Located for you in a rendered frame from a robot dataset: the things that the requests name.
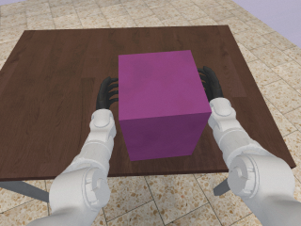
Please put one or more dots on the left robot upper arm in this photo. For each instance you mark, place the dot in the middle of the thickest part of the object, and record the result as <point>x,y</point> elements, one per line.
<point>76,198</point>

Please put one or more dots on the robot right forearm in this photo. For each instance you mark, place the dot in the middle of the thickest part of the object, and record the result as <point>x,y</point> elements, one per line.
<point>230,136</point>

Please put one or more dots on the robot right hand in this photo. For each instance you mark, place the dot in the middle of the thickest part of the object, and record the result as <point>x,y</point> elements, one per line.
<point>212,87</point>

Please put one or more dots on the table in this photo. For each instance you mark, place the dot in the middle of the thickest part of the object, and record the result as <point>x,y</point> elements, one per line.
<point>49,87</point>

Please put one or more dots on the carton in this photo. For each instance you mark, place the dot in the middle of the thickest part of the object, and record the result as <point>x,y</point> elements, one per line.
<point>163,107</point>

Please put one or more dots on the robot left forearm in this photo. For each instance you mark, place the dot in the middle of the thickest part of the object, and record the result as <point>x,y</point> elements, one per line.
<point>98,147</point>

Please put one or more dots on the robot left hand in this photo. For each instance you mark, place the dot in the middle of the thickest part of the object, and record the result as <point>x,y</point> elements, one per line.
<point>104,95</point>

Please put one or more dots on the right robot upper arm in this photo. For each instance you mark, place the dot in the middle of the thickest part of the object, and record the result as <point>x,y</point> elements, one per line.
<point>266,185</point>

